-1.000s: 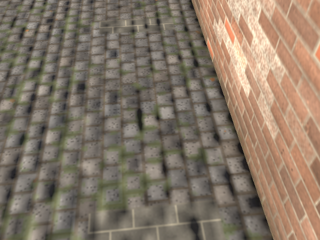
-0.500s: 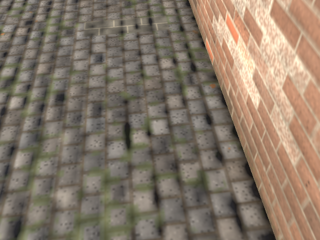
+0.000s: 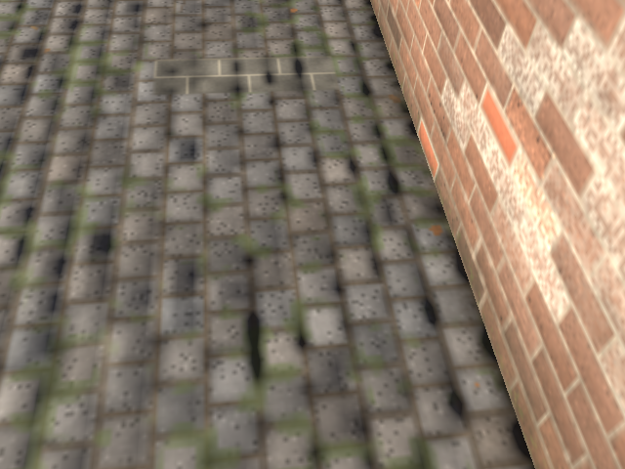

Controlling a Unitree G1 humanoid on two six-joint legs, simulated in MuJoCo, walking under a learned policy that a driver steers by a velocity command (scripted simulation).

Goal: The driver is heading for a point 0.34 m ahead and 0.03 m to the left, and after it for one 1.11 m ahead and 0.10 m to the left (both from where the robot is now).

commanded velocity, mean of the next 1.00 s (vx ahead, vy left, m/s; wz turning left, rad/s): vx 0.50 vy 0.00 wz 0.00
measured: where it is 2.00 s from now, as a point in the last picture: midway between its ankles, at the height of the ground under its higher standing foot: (273, 255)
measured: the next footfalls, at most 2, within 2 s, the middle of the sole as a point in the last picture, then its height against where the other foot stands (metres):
right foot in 0.34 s outside the picture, level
left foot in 0.88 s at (227, 376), level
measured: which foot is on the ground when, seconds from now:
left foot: down 0.00-0.36, up 0.38-0.86, down 0.88-1.00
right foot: up 0.00-0.32, down 0.34-0.90, up 0.92-1.00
